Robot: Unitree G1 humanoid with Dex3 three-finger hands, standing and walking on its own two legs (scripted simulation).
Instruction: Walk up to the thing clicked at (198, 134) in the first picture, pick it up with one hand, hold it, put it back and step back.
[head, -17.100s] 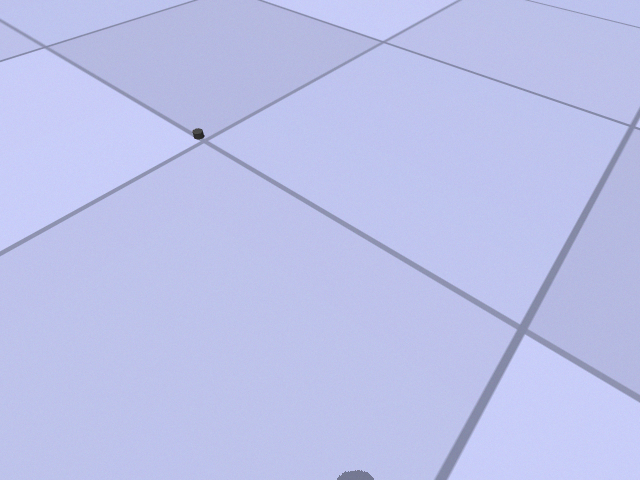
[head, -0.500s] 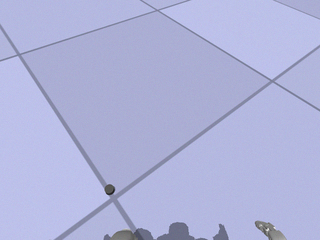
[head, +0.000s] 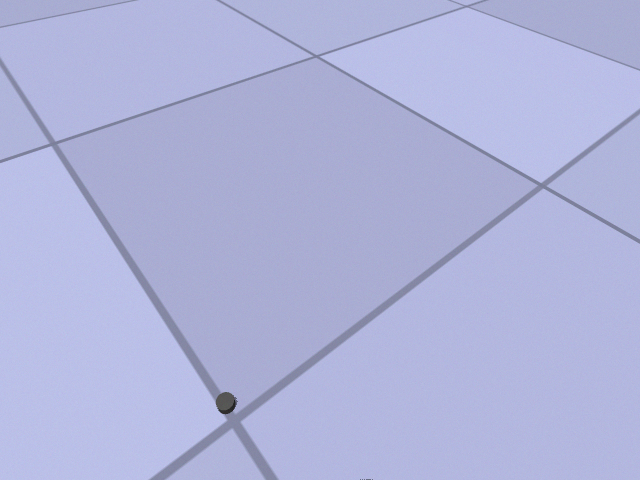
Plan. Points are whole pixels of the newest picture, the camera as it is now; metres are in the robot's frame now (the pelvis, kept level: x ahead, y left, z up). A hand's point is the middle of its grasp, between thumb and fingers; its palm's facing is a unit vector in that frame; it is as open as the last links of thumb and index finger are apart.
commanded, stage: walk up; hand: left
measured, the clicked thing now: (225, 403) +0.48 +0.26 -0.75
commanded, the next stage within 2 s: none
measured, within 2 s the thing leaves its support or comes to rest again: neither
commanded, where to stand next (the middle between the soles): +0.08 +0.02 m, yaw +1 degrees
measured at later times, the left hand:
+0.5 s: hand out of the picture +0.10 +0.26 -0.14, palm faces -0.01 -0.92 -0.38, open 7.4 cm
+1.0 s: hand out of the picture +0.09 +0.26 -0.15, palm faces -0.04 -0.93 -0.37, open 7.4 cm
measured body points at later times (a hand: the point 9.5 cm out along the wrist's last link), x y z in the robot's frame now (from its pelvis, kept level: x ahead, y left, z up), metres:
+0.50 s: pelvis +0.02 -0.01 +0.01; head +0.03 -0.01 +0.45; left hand +0.10 +0.30 -0.12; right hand +0.13 -0.31 -0.12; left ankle +0.08 +0.12 -0.74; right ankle -0.02 -0.15 -0.74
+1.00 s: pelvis +0.02 +0.00 +0.01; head +0.04 +0.00 +0.46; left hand +0.10 +0.31 -0.12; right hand +0.10 -0.30 -0.13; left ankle +0.08 +0.12 -0.74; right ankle -0.02 -0.15 -0.74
